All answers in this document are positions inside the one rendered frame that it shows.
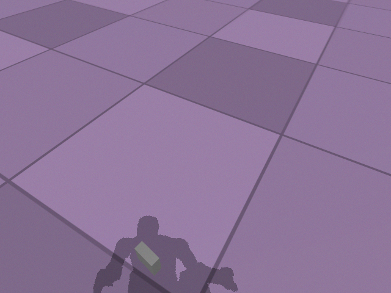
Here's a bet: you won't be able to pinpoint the carton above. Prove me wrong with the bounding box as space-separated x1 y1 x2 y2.
134 242 161 275

